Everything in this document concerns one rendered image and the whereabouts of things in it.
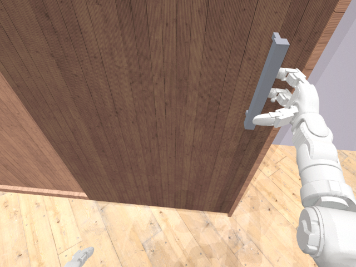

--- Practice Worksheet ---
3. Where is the left robot hand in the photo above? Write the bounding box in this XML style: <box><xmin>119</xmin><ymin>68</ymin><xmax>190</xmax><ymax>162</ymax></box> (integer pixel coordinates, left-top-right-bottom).
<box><xmin>64</xmin><ymin>247</ymin><xmax>94</xmax><ymax>267</ymax></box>

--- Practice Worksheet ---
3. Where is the robot right upper arm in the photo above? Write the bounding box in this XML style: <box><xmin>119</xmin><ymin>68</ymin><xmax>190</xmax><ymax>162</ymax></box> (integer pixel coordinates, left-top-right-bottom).
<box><xmin>296</xmin><ymin>206</ymin><xmax>356</xmax><ymax>267</ymax></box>

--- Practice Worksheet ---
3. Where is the right robot hand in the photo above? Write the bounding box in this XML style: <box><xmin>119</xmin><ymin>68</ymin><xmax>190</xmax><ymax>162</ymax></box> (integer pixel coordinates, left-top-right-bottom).
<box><xmin>253</xmin><ymin>68</ymin><xmax>319</xmax><ymax>128</ymax></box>

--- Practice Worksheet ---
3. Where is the wardrobe door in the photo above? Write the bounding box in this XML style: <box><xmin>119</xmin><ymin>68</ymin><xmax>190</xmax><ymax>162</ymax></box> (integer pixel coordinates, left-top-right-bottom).
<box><xmin>0</xmin><ymin>0</ymin><xmax>339</xmax><ymax>214</ymax></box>
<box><xmin>0</xmin><ymin>72</ymin><xmax>84</xmax><ymax>192</ymax></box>

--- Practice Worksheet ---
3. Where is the handle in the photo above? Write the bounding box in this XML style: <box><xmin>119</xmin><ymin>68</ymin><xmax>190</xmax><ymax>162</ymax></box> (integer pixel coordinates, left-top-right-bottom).
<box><xmin>244</xmin><ymin>32</ymin><xmax>290</xmax><ymax>130</ymax></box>

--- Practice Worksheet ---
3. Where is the right robot forearm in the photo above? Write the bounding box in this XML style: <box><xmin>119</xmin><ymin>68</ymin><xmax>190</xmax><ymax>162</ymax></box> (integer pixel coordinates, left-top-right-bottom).
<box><xmin>291</xmin><ymin>113</ymin><xmax>356</xmax><ymax>212</ymax></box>

